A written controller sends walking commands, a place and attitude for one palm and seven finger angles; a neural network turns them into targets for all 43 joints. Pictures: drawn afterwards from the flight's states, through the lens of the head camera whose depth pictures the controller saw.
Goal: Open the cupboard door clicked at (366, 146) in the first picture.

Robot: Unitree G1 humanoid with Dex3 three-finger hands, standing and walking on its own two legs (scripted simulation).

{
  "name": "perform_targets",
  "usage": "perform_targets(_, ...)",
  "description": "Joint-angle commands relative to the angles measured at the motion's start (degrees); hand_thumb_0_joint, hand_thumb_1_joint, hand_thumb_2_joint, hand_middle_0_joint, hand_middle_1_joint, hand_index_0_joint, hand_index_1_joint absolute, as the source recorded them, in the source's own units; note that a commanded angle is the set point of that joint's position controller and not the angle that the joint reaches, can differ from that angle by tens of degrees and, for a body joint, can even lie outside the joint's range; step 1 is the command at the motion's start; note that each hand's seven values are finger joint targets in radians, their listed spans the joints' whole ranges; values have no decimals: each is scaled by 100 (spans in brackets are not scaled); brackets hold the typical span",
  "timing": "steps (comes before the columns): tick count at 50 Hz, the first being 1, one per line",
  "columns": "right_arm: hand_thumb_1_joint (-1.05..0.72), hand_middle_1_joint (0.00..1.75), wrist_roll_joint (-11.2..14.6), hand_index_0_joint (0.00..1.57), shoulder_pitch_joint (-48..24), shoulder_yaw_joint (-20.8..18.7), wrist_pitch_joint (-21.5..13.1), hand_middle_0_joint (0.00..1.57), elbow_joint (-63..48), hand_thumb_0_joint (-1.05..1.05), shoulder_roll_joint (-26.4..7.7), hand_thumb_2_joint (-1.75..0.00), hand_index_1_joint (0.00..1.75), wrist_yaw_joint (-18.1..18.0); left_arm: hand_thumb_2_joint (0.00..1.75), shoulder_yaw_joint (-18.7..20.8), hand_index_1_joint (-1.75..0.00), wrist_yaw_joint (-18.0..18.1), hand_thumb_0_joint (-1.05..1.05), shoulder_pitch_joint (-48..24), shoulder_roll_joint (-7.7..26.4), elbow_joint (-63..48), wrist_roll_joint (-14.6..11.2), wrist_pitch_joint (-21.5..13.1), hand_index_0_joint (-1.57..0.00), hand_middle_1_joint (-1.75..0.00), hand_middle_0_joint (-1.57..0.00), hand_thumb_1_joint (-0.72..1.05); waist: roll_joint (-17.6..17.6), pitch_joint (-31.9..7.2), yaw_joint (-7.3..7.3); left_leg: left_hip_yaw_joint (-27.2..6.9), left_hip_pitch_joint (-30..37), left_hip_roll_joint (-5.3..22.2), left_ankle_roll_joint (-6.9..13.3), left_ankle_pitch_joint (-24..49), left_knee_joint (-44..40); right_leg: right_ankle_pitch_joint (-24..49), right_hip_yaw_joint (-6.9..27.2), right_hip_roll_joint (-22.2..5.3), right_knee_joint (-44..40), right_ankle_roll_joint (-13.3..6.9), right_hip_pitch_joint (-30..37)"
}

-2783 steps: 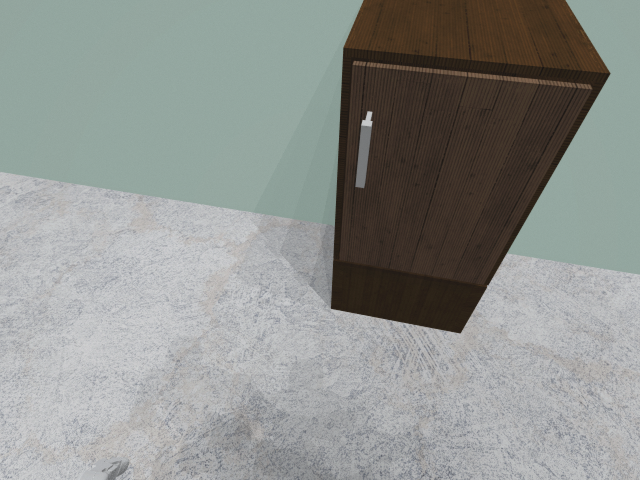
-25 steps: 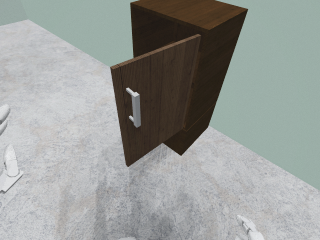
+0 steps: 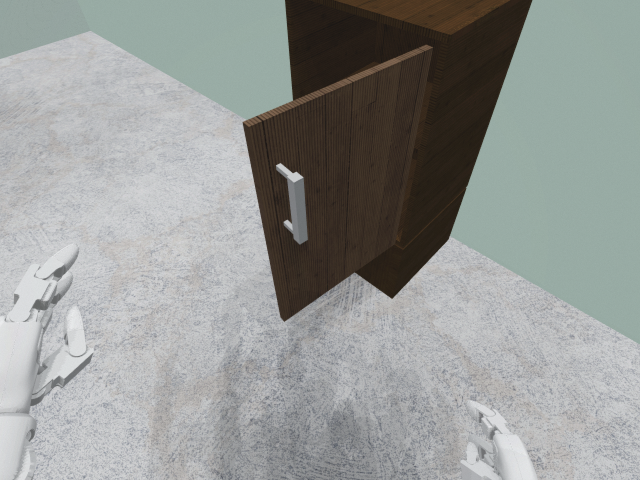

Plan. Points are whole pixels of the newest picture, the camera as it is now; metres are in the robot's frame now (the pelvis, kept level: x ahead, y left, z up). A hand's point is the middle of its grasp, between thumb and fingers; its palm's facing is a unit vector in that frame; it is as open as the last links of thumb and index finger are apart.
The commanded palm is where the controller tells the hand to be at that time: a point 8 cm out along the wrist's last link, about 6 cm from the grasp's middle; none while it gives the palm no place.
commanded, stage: let the arm hang, fingers relaxed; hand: left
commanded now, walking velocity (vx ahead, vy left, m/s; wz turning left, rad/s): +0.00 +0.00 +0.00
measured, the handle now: (291, 204) +0.57 +0.10 -0.02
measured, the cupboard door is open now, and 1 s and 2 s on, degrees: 82 82 82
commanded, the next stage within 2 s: look to check the result in 1.04 s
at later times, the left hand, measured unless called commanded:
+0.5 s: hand out of the picture -0.09 +0.19 -0.17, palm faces +0.06 -0.97 -0.22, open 7.2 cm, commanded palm none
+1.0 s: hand out of the picture -0.02 +0.18 -0.17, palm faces +0.06 -0.98 -0.18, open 7.3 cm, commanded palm none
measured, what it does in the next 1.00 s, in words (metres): stands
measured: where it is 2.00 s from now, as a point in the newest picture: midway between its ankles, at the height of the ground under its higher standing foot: outside the picture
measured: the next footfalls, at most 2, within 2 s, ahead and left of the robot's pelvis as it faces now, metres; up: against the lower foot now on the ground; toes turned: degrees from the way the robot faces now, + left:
none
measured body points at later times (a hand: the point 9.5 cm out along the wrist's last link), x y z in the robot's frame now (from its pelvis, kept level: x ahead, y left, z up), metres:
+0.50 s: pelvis -0.02 +0.01 +0.01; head +0.01 +0.01 +0.46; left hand -0.09 +0.24 -0.15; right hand -0.04 -0.21 -0.15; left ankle +0.04 +0.12 -0.73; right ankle -0.01 -0.10 -0.73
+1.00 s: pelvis -0.02 +0.01 +0.01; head -0.01 +0.01 +0.46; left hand -0.02 +0.23 -0.15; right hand -0.03 -0.19 -0.16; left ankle +0.04 +0.12 -0.73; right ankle -0.01 -0.10 -0.73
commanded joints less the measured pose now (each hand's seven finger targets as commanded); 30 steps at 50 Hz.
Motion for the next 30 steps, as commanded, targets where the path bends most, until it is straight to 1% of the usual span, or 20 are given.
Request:
perform_targets(1, -90, 30, -38, 20, -179, -330, 493, 20, 57, 0, -1068, -90, 30, 70, 90, -1068, -30, -487, 0, -443, -181, 2956, 202, 946, -20, -30, -20, 90, -1072, -467, -48, -892, -127, 520, 376, 793, -127, 813, 422, -590, -46, -81, -149)
perform_targets(2, -90, 30, -80, 20, -183, -300, 557, 20, 127, 0, -1015, -90, 30, 78, 90, -1108, -30, -480, 0, -634, -149, 3349, 212, 918, -20, -30, -20, 90, -1363, -500, -63, -827, 3, 392, 316, 770, -53, 796, 547, -701, -199, -152, -159)
perform_targets(3, -90, 30, -100, 20, -145, -263, 637, 20, 226, 0, -906, -90, 30, 75, 90, -1144, -30, -463, 0, -775, -136, 3723, 199, 931, -20, -30, -20, 90, -1569, -400, -84, -677, 118, 215, 267, 623, 94, 749, 675, -887, -444, -232, -287)
perform_targets(4, -90, 30, -123, 20, -108, -230, 726, 20, 372, 0, -777, -90, 30, 76, 90, -1200, -30, -438, 0, -938, -158, 4120, 189, 956, -20, -30, -20, 90, -1594, -263, -124, -533, 249, 36, 200, 461, 193, 666, 805, -1033, -666, -330, -446)
perform_targets(5, -90, 30, -156, 20, -52, -208, 807, 20, 525, 0, -696, -90, 30, 74, 90, -1259, -30, -408, 0, -1102, -182, 4517, 170, 984, -20, -30, -20, 90, -1416, -196, -162, -431, 374, -41, 145, 396, 203, 607, 815, -1099, -763, -390, -508)
perform_targets(6, -90, 30, -170, 20, -23, -187, 866, 20, 664, 0, -654, -90, 30, 70, 90, -1314, -30, -384, 0, -1241, -199, 4866, 149, 1009, -20, -30, -20, 90, -1069, -99, -192, -402, 512, -28, 113, 469, 94, 522, 770, -1074, -795, -387, -558)
perform_targets(7, -90, 30, -177, 20, 6, -162, 908, 20, 788, 0, -657, -90, 30, 61, 90, -1358, -30, -360, 0, -1307, -228, 5192, 133, 1033, -20, -30, -20, 90, -625, -67, -205, -469, 672, 50, 103, 675, -99, 286, 659, -934, -766, -320, -577)
perform_targets(8, -90, 30, -178, 20, 28, -139, 903, 20, 951, 0, -639, -90, 30, 46, 90, -1401, -30, -355, 0, -1301, -306, 5516, 111, 1038, -20, -30, -20, 90, -151, -49, -181, -629, 625, 187, 137, 817, -399, 188, 564, -772, -657, -230, -403)
perform_targets(9, -90, 30, -178, 20, 11, -124, 891, 20, 1087, 0, -662, -90, 30, 25, 90, -1425, -30, -350, 0, -1189, -363, 5831, 94, 1041, -20, -30, -20, 90, 308, -3, -101, -759, 454, 288, 172, 684, -684, 99, 505, -655, -623, -153, -151)
perform_targets(10, -90, 30, -163, 20, -9, -111, 879, 20, 1220, 0, -660, -90, 30, 1, 90, -1436, -30, -349, 0, -1054, -389, 6153, 79, 1035, -20, -30, -20, 90, 501, -23, -43, -805, 350, 321, 186, 514, -843, 122, 507, -614, -673, -120, 94)
perform_targets(11, -90, 30, -148, 20, 24, -106, 879, 20, 1335, 0, -632, -90, 30, -24, 90, -1449, -30, -350, 0, -956, -414, 6432, 66, 1026, -20, -30, -20, 90, 540, -20, -28, -785, 321, 288, 164, 247, -916, 70, 536, -609, -788, -129, 204)
perform_targets(12, -90, 30, -158, 20, 97, -136, 893, 20, 1417, 0, -580, -90, 30, -52, 90, -1373, -30, -333, 0, -860, -542, 6599, 89, 1017, -20, -30, -20, 90, 571, -35, -8, -785, 319, 296, 161, 91, -956, 43, 516, -606, -905, -158, 292)
perform_targets(13, -90, 30, -156, 20, 192, -142, 900, 20, 1531, 0, -509, -90, 30, -63, 90, -1386, -30, -335, 0, -828, -576, 6788, 75, 1012, -20, -30, -20, 90, 631, -43, -23, -745, 343, 273, 151, -50, -974, 39, 532, -635, -995, -182, 326)
perform_targets(15, -90, 30, -139, 20, 409, -145, 917, 20, 1736, 0, -440, -90, 30, -77, 90, -1428, -30, -347, 0, -793, -585, 7074, 52, 997, -20, -30, -20, 90, 504, -67, -69, -689, 468, 230, 124, -211, -975, -100, 551, -679, -1147, -211, 268)
perform_targets(16, -90, 30, -127, 20, 516, -152, 918, 20, 1839, 0, -405, -90, 30, -83, 90, -1446, -30, -346, 0, -793, -591, 7200, 46, 987, -20, -30, -20, 90, 352, -45, -84, -673, 522, 228, 122, -170, -976, -114, 540, -695, -1192, -219, 240)
perform_targets(17, -90, 30, -110, 20, 609, -162, 920, 20, 1902, 0, -415, -90, 30, -94, 90, -1454, -30, -344, 0, -768, -615, 7304, 42, 984, -20, -30, -20, 90, 61, 37, -84, -685, 618, 256, 135, -53, -971, -96, 471, -680, -1237, -212, 168)
perform_targets(18, -90, 30, -114, 20, 701, -170, 928, 20, 1997, 0, -390, -90, 30, -101, 90, -1478, -30, -341, 0, -756, -678, 7412, 41, 991, -20, -30, -20, 90, -22, 68, -111, -692, 655, 269, 143, -139, -1000, -210, 467, -682, -1267, -209, 104)
perform_targets(24, -90, 30, -113, 20, 1046, -168, 952, 20, 2273, 0, -220, -90, 30, -120, 90, -1507, -30, -314, 0, -534, -800, 7791, 40, 1025, -20, -30, -20, 90, -242, 432, -106, -698, 544, 261, 173, -430, -1174, -528, 365, -647, -1250, -176, -112)
perform_targets(27, -90, 30, -110, 20, 1093, -178, 944, 20, 2325, 0, -175, -90, 30, -128, 90, -1499, -30, -296, 0, -387, -877, 7861, 43, 1032, -20, -30, -20, 90, -201, 481, -66, -728, 493, 259, 196, -540, -1251, -568, 353, -615, -1179, -167, -141)
perform_targets(30, -90, 30, -130, 20, 1161, -186, 948, 20, 2368, 0, -85, -90, 30, -124, 90, -1482, -30, -282, 0, -352, -948, 7874, 56, 1043, -20, -30, -20, 90, -323, 536, -76, -747, 391, 234, 199, -674, -1301, -667, 355, -599, -1120, -146, -173)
